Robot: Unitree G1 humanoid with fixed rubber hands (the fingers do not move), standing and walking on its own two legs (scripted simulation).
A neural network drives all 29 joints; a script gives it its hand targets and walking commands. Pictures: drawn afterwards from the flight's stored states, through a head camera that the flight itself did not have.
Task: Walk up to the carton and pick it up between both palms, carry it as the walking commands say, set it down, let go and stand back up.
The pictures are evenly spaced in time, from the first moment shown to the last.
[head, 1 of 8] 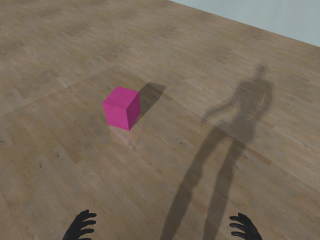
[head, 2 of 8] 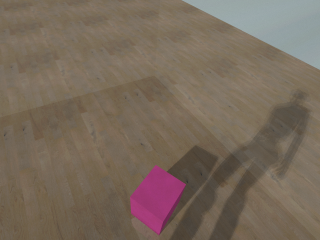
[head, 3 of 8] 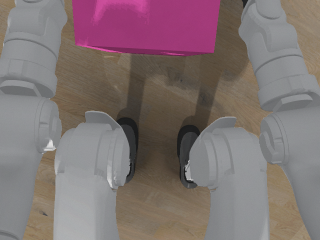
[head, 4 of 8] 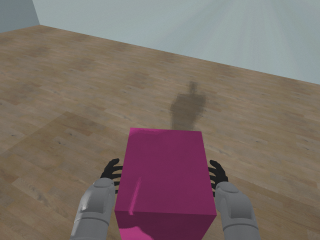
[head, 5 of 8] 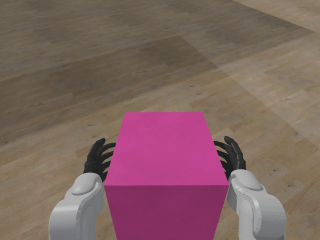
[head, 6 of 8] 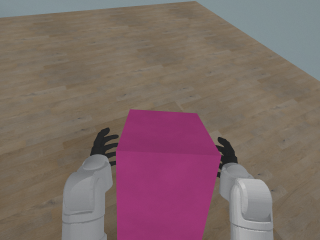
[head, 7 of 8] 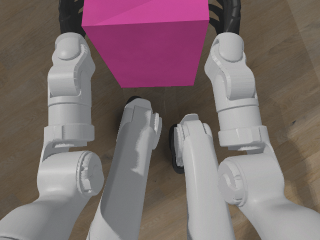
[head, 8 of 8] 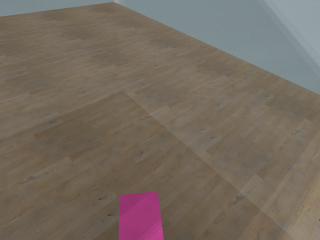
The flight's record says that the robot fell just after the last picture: no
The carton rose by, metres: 0.69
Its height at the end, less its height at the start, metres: +0.00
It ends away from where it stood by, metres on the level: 4.89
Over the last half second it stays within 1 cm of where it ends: yes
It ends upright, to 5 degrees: yes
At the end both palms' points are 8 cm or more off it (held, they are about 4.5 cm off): yes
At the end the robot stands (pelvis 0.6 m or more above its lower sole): yes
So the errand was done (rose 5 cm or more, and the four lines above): yes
